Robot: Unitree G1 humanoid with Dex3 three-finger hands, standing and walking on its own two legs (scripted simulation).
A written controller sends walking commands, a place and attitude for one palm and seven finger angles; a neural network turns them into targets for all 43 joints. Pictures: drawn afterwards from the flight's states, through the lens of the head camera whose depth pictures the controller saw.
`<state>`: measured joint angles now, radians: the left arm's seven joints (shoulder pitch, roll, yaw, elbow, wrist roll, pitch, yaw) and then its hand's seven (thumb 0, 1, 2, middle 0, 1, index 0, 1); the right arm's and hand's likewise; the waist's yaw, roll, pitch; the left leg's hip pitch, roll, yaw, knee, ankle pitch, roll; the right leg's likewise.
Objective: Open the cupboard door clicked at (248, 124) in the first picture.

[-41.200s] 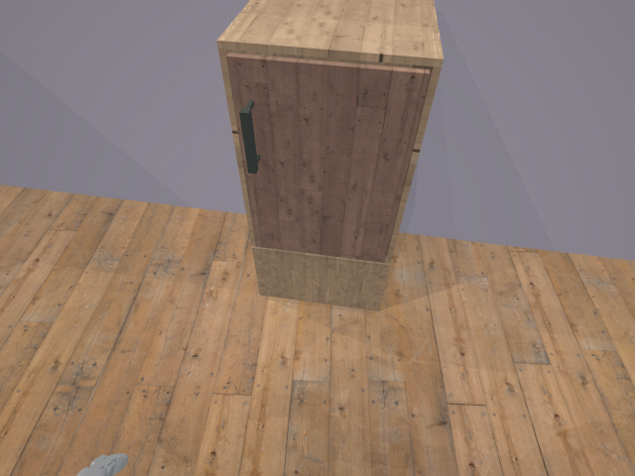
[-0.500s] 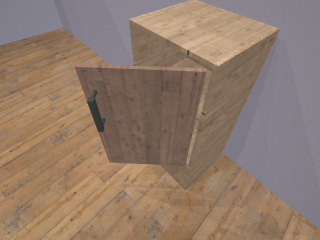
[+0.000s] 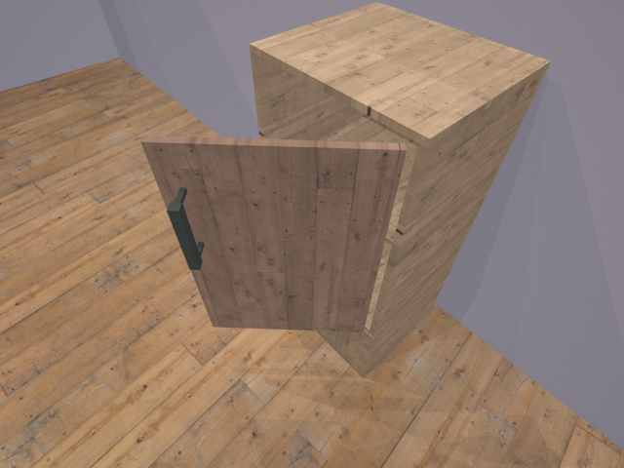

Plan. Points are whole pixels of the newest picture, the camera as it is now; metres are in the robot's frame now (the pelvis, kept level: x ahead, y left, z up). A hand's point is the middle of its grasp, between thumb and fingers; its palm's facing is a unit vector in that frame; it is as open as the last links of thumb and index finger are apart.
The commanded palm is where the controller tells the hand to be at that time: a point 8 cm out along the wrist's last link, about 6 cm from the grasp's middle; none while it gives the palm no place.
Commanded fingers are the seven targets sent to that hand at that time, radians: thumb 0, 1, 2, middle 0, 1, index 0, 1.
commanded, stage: come to a stop and stand still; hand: left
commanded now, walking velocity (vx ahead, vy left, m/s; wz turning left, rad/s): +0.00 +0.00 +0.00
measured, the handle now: (189, 230) +0.50 +0.26 -0.03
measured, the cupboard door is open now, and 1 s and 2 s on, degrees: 46 46 46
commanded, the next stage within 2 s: look again from close up in 0.14 s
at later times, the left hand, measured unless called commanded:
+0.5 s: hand out of the picture -0.01 +0.18 -0.17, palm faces +0.03 -0.98 -0.20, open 7.4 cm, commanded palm none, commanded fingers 0.00 0.90 0.90 -0.20 -0.30 -0.20 -0.30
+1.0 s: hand out of the picture +0.11 +0.23 -0.07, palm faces +0.26 -0.94 -0.22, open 7.3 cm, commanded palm +0.08 +0.25 -0.07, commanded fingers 0.00 0.69 0.81 -0.22 -0.44 -0.22 -0.44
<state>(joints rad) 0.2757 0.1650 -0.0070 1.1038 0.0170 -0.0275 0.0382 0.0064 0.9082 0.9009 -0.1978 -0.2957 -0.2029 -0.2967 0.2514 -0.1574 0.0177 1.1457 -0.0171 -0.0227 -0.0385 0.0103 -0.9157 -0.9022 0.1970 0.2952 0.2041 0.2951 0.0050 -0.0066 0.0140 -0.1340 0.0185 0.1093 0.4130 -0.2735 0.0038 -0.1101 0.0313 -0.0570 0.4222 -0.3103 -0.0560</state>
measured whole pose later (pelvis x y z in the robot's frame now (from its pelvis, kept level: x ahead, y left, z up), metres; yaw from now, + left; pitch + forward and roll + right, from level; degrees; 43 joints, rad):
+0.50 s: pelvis -0.01 +0.01 +0.00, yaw +0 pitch -1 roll +1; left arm 0.30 0.16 -0.01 1.12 0.02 -0.02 0.04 0.01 0.91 0.90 -0.20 -0.30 -0.20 -0.30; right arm 0.26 -0.15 0.02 1.16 -0.02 -0.02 -0.04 0.01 -0.91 -0.90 0.20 0.30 0.20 0.30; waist 0.01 -0.01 0.02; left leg -0.12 0.01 0.11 0.39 -0.25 0.02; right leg -0.09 0.02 -0.06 0.40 -0.29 -0.04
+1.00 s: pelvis -0.03 +0.02 -0.01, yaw +3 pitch +1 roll +0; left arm 0.43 0.20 0.02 0.32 -0.14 -0.06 0.10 0.04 0.92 0.88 -0.20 -0.32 -0.21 -0.32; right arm 0.33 -0.23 0.00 0.91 0.04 -0.21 -0.07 0.02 -0.92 -0.90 0.20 0.30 0.21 0.30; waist -0.01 0.04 0.00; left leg -0.26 -0.02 0.08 0.53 -0.28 0.04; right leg -0.22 -0.02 -0.09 0.55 -0.33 -0.02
